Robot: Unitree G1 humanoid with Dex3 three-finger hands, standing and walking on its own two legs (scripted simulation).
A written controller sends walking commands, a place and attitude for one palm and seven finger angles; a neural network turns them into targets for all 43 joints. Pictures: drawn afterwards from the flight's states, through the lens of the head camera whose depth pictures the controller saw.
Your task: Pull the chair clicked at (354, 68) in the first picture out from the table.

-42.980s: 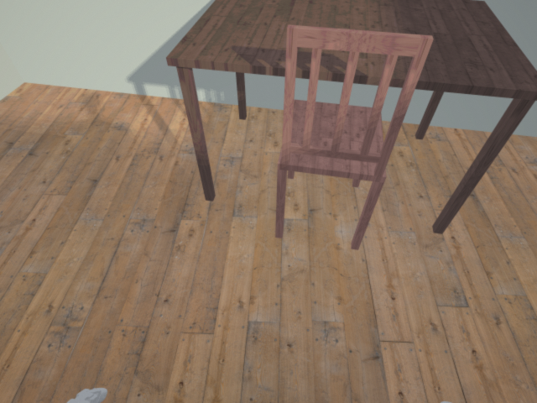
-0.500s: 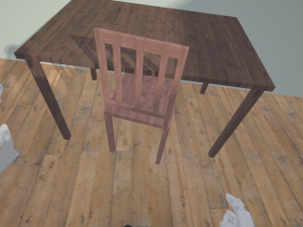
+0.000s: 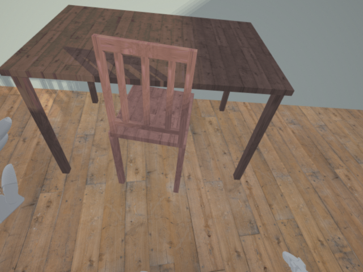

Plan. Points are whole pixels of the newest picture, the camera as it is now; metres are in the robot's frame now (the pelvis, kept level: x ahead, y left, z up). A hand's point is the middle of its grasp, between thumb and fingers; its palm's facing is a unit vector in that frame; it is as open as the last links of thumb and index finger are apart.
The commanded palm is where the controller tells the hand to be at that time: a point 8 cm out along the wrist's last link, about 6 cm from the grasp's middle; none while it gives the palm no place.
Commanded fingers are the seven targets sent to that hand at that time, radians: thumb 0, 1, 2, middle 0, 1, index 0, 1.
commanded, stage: stop stepping back and stand still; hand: left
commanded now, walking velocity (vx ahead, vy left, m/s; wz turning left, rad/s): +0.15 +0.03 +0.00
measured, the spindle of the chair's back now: (146, 94) +0.76 +0.18 -0.06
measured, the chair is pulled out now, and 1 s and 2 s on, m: -0.07 -0.07 -0.07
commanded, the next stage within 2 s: let the arm hang, fingers relaxed in 0.70 s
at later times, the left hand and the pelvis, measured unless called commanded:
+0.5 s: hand (0, 215) +0.16 +0.28 +0.16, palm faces +0.49 -0.77 -0.41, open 7.4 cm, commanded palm +0.11 +0.31 +0.18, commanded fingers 0.00 0.90 0.90 -0.20 -0.30 -0.20 -0.30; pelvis -0.02 +0.00 +0.00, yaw +2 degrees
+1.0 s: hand out of the picture +0.10 +0.23 -0.11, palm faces +0.12 -0.94 -0.31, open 7.4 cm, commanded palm none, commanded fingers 0.00 0.90 0.90 -0.20 -0.30 -0.20 -0.30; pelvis -0.04 +0.00 -0.01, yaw +5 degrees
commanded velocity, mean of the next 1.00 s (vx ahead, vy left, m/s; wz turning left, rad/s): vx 0.05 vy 0.00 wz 0.00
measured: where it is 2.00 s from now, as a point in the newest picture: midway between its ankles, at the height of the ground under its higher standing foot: outside the picture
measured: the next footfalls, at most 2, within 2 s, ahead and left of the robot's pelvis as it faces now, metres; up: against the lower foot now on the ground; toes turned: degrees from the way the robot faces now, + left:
left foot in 0.04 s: +0.03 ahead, +0.11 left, +0.00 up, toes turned +3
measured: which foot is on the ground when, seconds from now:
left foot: up 0.00-0.02, down 0.04-1.00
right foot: down 0.00-1.00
